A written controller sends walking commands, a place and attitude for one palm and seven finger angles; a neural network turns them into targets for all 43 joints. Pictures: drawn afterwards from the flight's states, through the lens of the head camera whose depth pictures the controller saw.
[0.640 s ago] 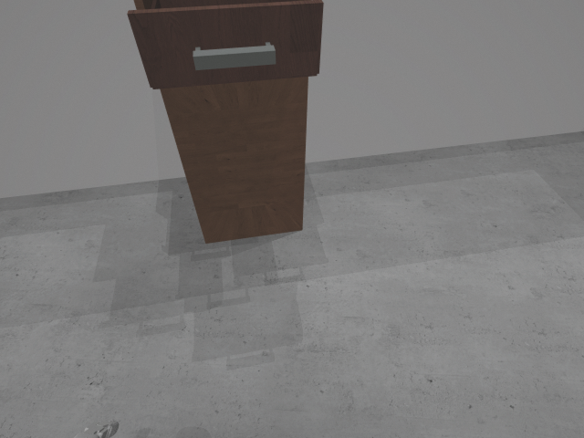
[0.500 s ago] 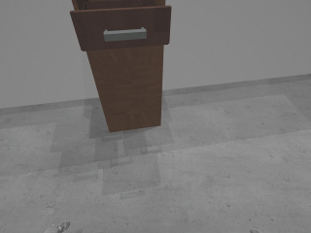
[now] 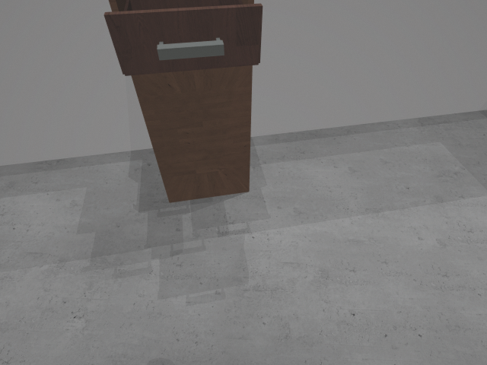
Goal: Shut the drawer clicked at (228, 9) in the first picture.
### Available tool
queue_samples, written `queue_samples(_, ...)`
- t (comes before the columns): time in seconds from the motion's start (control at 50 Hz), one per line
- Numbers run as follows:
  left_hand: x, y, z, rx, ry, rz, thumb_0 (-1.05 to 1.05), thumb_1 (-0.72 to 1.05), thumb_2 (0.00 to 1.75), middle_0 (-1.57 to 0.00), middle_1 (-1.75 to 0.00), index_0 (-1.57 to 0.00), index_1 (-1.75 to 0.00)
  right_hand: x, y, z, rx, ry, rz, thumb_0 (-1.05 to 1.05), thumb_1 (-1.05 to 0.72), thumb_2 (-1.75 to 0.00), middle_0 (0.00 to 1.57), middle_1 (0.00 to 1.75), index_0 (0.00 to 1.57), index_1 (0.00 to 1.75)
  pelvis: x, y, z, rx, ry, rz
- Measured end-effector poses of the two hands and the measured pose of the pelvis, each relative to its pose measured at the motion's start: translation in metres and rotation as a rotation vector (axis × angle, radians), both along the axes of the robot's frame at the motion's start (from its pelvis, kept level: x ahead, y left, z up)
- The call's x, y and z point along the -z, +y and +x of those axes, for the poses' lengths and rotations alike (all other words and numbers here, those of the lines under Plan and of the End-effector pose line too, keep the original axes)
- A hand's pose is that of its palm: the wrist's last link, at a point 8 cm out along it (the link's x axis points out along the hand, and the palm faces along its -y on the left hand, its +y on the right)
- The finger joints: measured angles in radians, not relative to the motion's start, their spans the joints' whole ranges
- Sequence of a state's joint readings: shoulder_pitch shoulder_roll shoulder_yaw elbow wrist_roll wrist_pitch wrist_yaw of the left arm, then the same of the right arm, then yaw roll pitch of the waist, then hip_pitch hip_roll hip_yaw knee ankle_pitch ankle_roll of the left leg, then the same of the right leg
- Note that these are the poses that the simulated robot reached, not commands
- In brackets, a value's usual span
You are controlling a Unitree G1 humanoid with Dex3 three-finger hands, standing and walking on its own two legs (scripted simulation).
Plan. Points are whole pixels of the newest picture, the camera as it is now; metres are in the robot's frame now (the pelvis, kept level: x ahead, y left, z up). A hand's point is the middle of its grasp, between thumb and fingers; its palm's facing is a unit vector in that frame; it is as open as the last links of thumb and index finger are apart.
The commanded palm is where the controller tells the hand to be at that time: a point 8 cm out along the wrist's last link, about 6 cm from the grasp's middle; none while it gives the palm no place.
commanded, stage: stand and wait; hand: left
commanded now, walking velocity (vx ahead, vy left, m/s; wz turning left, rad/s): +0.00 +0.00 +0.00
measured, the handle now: (190, 46) +0.81 +0.19 +0.15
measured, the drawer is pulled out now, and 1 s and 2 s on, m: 0.22 0.22 0.22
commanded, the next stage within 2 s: look at it before walking up in 0.18 s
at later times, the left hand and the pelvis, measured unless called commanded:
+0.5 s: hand out of the picture +0.07 +0.25 -0.15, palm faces -0.04 -0.94 -0.34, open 7.4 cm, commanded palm none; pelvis -0.01 +0.00 +0.00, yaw +0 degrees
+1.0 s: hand out of the picture +0.05 +0.26 -0.16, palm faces -0.04 -0.94 -0.34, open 7.4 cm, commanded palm none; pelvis -0.01 +0.01 +0.00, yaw -1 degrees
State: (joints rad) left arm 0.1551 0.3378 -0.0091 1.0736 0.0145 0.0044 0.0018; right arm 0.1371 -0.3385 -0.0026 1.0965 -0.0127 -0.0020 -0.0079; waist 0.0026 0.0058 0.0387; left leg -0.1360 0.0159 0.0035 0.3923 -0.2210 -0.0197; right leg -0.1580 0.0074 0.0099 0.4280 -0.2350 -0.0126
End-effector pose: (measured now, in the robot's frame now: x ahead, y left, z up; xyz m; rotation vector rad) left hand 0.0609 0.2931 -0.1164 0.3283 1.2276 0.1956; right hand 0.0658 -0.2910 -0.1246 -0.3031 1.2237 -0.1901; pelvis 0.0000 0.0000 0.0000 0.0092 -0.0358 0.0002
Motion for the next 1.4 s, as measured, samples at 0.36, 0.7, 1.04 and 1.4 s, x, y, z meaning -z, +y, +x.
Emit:
queue_samples(0.36,-0.002,-0.003,0.007,0.022,-0.045,-0.012,0.01,0.90,0.90,-0.20,-0.30,-0.20,-0.30,-0.002,0.003,-0.013,0.013,-0.011,0.005,0.01,-0.90,-0.89,0.20,0.30,0.20,0.30,-0.001,0.001,-0.009,0.005,-0.008,-0.002)
queue_samples(0.7,0.001,0.004,-0.006,0.017,-0.016,-0.014,0.01,0.90,0.90,-0.20,-0.30,-0.20,-0.30,-0.004,0.008,-0.018,0.011,0.000,0.001,0.01,-0.90,-0.89,0.20,0.30,0.20,0.30,-0.002,0.007,-0.013,0.006,-0.004,-0.004)
queue_samples(1.04,0.006,0.006,-0.011,0.015,0.021,-0.011,0.01,0.90,0.90,-0.20,-0.30,-0.20,-0.30,-0.002,0.016,-0.014,0.038,-0.022,0.003,0.01,-0.90,-0.89,0.20,0.30,0.20,0.30,0.000,0.012,-0.013,0.043,0.004,-0.002)
queue_samples(1.4,0.024,-0.065,-0.023,0.102,0.072,-0.111,0.01,0.90,0.90,-0.20,-0.30,-0.20,-0.30,0.029,0.028,-0.066,0.222,-0.014,0.123,0.01,-0.91,-0.89,0.20,0.30,0.20,0.30,0.014,-0.005,-0.022,0.217,0.022,0.000)
